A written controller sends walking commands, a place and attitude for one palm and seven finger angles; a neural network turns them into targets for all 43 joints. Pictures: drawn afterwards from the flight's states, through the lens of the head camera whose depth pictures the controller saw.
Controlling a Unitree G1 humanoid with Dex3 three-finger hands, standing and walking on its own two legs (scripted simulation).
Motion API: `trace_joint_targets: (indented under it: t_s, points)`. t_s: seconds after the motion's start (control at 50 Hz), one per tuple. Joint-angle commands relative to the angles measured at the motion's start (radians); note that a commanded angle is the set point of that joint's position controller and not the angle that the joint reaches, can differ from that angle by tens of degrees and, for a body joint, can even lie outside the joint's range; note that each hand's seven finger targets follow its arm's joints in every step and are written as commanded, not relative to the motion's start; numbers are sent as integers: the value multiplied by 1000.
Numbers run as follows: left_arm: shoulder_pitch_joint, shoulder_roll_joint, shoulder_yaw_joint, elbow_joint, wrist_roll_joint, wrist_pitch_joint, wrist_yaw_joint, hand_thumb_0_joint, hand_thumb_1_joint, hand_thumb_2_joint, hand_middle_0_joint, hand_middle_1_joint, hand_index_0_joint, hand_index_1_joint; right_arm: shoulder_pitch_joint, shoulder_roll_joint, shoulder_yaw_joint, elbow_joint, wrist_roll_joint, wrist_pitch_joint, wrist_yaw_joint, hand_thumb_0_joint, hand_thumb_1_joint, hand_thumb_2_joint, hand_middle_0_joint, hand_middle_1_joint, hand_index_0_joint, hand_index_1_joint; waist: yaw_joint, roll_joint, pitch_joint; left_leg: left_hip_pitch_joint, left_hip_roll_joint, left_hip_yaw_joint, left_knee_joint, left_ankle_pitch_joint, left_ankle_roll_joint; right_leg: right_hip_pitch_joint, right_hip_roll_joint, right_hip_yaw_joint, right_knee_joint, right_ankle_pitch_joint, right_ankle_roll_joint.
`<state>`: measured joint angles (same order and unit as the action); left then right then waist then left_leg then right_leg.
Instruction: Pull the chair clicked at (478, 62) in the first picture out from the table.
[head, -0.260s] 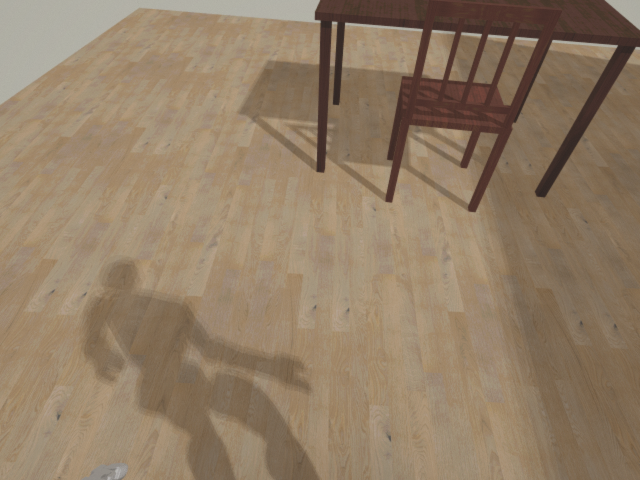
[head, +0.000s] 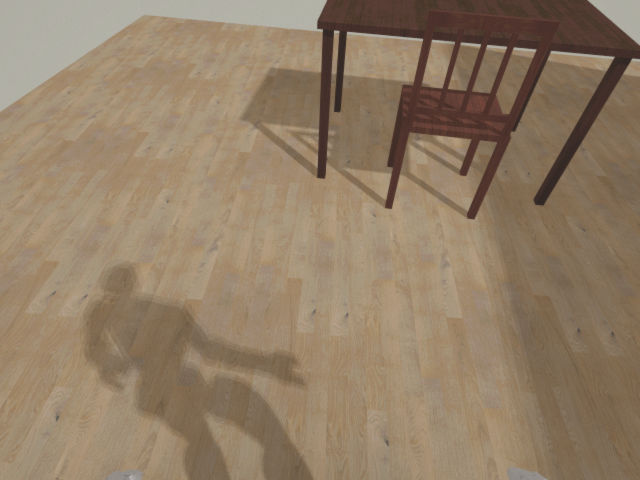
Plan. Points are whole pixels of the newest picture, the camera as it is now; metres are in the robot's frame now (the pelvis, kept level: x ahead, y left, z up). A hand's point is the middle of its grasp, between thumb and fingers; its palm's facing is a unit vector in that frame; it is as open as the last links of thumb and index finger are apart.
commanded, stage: stand and wait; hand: left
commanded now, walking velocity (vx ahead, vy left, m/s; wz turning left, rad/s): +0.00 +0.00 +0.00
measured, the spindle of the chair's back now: (474, 73) +1.46 -0.47 -0.09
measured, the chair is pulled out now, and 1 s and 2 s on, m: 0.00 0.00 0.00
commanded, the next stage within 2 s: look at it before walking up in 0.58 s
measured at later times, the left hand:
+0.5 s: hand out of the picture +0.06 +0.24 -0.15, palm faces -0.02 -0.94 -0.34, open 7.4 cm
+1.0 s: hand out of the picture +0.06 +0.22 -0.15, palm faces -0.03 -0.94 -0.33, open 7.4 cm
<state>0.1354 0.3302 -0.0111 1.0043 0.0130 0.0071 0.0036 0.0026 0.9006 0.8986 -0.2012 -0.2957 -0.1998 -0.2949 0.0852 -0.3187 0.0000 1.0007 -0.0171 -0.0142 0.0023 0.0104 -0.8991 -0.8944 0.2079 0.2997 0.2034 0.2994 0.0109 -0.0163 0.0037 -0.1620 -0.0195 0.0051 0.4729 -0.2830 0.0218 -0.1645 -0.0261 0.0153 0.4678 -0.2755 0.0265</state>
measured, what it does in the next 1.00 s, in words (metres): stands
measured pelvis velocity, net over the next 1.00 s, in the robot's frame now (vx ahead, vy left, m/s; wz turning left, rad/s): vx -0.01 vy -0.02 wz -0.01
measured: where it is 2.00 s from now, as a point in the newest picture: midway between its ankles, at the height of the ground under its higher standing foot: outside the picture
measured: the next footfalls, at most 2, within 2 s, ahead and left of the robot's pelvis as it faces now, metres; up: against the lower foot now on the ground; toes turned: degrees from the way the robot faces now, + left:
none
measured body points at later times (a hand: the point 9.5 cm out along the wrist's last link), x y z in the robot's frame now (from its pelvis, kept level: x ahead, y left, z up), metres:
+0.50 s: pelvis -0.01 -0.01 +0.00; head -0.01 -0.01 +0.45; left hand +0.06 +0.29 -0.13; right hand +0.07 -0.31 -0.13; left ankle -0.02 +0.11 -0.74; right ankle -0.01 -0.14 -0.74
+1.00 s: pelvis -0.01 -0.02 +0.01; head -0.01 -0.02 +0.46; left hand +0.07 +0.27 -0.13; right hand +0.07 -0.32 -0.13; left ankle -0.02 +0.11 -0.74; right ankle -0.01 -0.14 -0.74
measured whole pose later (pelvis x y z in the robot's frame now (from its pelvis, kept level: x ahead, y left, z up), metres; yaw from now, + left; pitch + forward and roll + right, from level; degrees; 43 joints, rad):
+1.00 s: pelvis -0.01 -0.02 +0.01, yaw -1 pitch -2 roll +0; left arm 0.14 0.34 -0.01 1.09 0.01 0.00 0.00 0.00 0.90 0.90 -0.20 -0.30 -0.20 -0.29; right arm 0.11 -0.34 0.00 1.12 -0.01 -0.01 0.00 0.01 -0.90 -0.89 0.21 0.30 0.20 0.30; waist 0.00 0.00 0.03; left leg -0.14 0.01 0.00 0.38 -0.22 -0.01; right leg -0.15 0.00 0.01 0.39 -0.21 0.00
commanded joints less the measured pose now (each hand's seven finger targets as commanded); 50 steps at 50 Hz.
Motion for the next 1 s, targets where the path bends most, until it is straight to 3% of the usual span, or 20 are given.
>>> trace_joint_targets:
  t_s: [0.0, 0.22, 0.44, 0.98]
  points:
    - [-45, 208, 48, -64, -2, -25, 10, 0, 900, 900, -200, -300, -200, -300, -53, -219, -50, -56, 3, -22, -17, 0, -900, -900, 200, 300, 200, 300, -11, 16, -49, 10, 126, -94, -91, 271, 24, 9, -87, 57, -60, 224, -50]
    - [-34, 212, 47, -25, -4, -26, 9, 0, 900, 900, -200, -300, -200, -300, -40, -227, -44, -9, 8, -22, -17, 0, -900, -900, 200, 300, 200, 300, -8, 18, -59, 21, 132, -103, -115, 241, 20, 29, -91, 67, -89, 208, -51]
    - [-39, 216, 44, 7, -3, -28, 8, 0, 900, 900, -200, -300, -200, -300, -27, -229, -40, 32, 8, -18, -14, 0, -900, -900, 200, 300, 200, 300, -10, 0, -10, 2, 131, -105, -148, 157, 12, 2, -93, 87, -127, 136, -53]
    - [-40, 214, 44, 17, -3, -33, 7, 0, 900, 900, -200, -300, -200, -300, -27, -225, -37, 53, 9, -19, -14, 0, -900, -900, 200, 300, 200, 300, -10, 14, -30, 37, 138, -93, -152, 196, 2, 11, -95, 100, -149, 187, -56]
